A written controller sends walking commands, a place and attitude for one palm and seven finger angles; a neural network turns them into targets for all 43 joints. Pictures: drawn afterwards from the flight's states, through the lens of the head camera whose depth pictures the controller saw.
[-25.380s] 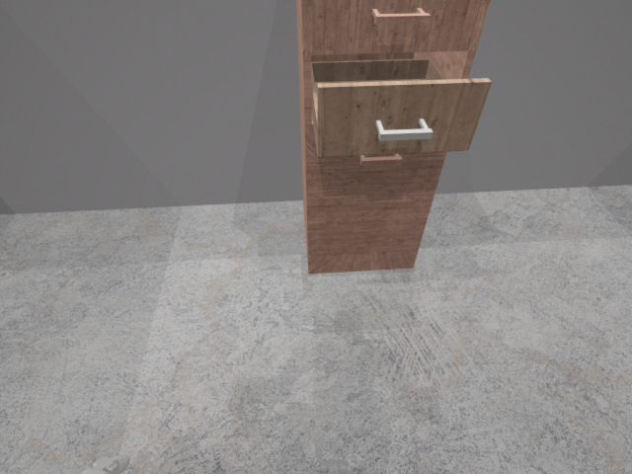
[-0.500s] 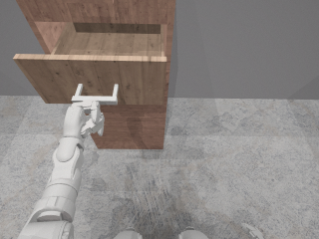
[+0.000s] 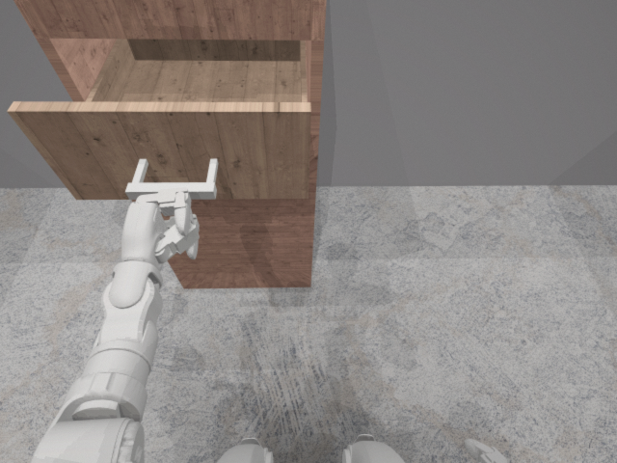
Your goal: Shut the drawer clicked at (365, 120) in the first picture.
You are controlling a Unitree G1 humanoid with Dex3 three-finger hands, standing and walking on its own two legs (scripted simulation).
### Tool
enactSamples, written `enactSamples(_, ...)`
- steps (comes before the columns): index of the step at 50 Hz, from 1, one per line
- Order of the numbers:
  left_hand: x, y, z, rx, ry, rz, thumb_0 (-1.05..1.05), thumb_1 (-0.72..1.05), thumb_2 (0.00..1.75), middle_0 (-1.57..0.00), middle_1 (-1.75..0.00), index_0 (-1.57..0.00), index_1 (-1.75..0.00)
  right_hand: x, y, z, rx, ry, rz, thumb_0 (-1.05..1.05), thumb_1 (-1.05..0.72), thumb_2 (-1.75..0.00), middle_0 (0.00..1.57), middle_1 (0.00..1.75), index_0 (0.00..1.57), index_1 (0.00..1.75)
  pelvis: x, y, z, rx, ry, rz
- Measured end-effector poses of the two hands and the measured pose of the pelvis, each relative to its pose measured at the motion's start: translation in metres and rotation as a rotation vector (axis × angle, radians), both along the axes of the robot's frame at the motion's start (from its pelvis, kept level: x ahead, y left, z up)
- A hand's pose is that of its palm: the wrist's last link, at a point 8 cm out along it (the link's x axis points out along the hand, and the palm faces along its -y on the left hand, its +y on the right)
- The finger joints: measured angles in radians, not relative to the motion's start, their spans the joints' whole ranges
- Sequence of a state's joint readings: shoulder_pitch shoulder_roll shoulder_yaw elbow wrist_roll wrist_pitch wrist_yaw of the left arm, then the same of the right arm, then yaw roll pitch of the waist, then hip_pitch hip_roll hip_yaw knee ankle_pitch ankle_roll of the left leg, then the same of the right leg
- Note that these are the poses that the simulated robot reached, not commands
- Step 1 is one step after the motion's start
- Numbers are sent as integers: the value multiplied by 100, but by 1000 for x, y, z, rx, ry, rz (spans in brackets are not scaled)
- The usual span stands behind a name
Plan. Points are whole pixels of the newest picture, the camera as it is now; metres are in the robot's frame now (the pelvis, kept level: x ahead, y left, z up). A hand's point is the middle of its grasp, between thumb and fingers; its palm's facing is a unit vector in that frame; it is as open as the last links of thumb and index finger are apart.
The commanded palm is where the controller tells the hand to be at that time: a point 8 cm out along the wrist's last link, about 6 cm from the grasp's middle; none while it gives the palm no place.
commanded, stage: push the drawer shut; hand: left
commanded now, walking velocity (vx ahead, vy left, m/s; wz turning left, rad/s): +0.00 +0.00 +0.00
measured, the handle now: (175, 179) +0.49 +0.20 +0.06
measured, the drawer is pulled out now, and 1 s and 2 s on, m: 0.17 0.08 0.00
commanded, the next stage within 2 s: pull the fist back off the drawer in 1.98 s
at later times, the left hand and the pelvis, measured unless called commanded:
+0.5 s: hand (188, 214) +0.43 +0.17 +0.05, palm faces +0.01 -1.00 -0.04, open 2.9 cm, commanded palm +0.43 +0.21 +0.06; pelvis -0.01 -0.01 -0.01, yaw +2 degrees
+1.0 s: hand (199, 176) +0.49 +0.16 +0.06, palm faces +0.02 -1.00 -0.04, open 3.2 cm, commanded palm +0.49 +0.20 +0.06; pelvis -0.02 +0.00 -0.02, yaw +0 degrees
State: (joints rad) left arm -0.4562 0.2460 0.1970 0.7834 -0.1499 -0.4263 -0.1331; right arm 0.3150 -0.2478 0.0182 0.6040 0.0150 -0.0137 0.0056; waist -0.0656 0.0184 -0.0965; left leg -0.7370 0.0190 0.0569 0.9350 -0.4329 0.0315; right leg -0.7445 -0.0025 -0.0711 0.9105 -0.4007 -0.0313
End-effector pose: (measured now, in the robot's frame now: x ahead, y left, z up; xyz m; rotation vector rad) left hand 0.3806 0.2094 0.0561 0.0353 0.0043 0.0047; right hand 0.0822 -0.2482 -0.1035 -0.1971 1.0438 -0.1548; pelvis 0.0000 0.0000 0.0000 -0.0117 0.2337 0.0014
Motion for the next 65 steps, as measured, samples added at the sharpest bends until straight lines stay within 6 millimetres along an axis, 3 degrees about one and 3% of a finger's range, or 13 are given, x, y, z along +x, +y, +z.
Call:
enactSamples(9,6,4,3,2,-28,14,2,90,90,-140,-160,-140,-160,6,-11,0,-31,-4,8,1,-91,-90,20,30,20,30,-2,-5,-2,-1,5,8)
enactSamples(17,14,9,1,4,-5,0,-3,84,93,-140,-160,-140,-160,-2,-12,-7,-30,35,13,1,-91,-90,20,30,20,30,-5,-7,-5,-4,16,20)
enactSamples(33,45,7,1,7,-2,7,-3,82,98,-140,-160,-140,-160,-52,-14,-21,-50,131,-10,1,-91,-90,20,30,20,30,-21,-6,-17,-15,62,30)
enactSamples(48,86,5,5,6,8,13,1,84,98,-140,-160,-140,-160,-105,-16,-19,-79,248,-67,1,-91,-90,20,30,20,30,-24,-1,-24,-25,115,16)
enactSamples(65,124,11,7,0,24,11,2,80,96,-140,-160,-140,-160,-118,-3,-16,-77,331,-85,0,-91,-90,20,30,20,30,-15,7,-25,-41,160,12)
